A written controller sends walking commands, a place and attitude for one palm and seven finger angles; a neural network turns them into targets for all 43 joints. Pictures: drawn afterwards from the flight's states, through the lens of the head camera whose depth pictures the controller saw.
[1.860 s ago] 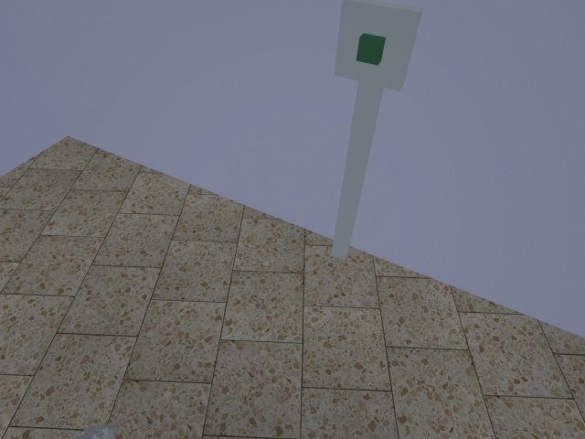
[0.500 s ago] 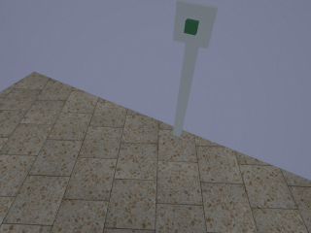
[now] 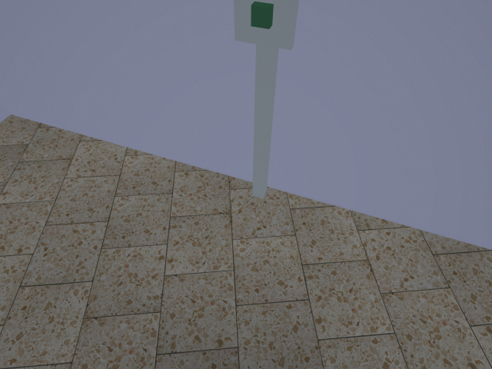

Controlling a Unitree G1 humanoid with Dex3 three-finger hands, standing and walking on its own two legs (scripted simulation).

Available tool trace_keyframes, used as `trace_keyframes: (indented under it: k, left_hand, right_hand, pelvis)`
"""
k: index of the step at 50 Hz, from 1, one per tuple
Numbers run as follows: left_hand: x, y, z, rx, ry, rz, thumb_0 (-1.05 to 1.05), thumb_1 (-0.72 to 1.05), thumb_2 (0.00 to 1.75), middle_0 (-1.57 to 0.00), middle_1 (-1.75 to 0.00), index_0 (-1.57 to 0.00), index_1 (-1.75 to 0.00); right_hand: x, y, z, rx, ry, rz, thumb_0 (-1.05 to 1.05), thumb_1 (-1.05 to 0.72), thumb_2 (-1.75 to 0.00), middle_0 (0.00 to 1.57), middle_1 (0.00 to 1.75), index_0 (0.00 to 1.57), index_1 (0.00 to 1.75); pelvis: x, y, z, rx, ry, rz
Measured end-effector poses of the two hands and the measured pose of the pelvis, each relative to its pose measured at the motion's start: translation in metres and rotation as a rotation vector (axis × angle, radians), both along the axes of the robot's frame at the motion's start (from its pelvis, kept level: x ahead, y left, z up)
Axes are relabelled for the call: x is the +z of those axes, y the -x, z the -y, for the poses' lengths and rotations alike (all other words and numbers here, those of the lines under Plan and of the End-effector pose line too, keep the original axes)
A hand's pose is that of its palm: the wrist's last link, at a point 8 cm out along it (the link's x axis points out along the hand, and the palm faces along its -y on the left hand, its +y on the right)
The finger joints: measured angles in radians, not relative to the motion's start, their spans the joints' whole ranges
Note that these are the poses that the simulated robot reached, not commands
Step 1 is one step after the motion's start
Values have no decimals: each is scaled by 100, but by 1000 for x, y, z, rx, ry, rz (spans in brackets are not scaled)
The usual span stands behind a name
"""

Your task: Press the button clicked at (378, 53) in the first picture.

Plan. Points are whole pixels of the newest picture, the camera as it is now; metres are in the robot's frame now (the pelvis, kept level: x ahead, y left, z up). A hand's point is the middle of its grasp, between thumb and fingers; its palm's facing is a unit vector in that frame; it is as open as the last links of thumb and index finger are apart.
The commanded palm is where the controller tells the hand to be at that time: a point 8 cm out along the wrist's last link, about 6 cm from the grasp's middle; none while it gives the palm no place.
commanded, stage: turn to face it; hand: left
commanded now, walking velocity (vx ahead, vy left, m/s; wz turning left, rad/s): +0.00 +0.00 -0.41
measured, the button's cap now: (262, 14) +0.96 +0.03 +0.14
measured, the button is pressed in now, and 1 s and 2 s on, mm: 0 0 0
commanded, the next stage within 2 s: take the last steps up to it in 0.50 s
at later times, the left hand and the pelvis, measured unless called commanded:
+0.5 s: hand out of the picture +0.05 +0.22 -0.17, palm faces -0.08 -0.97 -0.21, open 7.4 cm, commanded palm none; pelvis -0.02 +0.02 +0.00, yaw -9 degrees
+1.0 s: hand out of the picture +0.05 +0.19 -0.16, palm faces -0.20 -0.96 -0.17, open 7.3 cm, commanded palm none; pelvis +0.02 +0.02 +0.01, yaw -14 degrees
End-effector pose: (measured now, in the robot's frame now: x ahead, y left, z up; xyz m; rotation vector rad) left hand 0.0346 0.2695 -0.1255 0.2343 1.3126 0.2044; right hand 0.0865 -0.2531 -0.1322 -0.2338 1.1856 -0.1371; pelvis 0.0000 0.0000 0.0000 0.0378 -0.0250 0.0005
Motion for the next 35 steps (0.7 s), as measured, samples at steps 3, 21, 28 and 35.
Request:
trace_keyframes:
  k: [3,21,28,35]
  left_hand:
    - [-5,0,18,-19,3,18,0,91,90,-20,-30,-20,-30]
    - [-2,-2,24,-84,65,7,0,91,90,-20,-30,-20,-30]
    - [-12,-26,-7,-139,76,39,0,91,90,-20,-30,-20,-30]
    - [-1,-45,-7,-215,80,57,0,91,90,-20,-29,-20,-30]
  right_hand:
    - [-17,14,5,-32,-31,-23,0,-91,-90,20,30,21,30]
    - [13,56,-6,-169,4,-22,0,-91,-90,20,30,20,30]
    - [22,89,-35,-217,36,1,0,-91,-90,20,30,20,30]
    - [19,130,-53,-289,1,-56,0,-91,-90,20,30,21,30]
  pelvis:
    - [-10,2,9,-22,6,-3]
    - [10,17,-8,-129,25,-56]
    - [8,25,-31,-172,44,-40]
    - [13,26,-37,-233,59,-30]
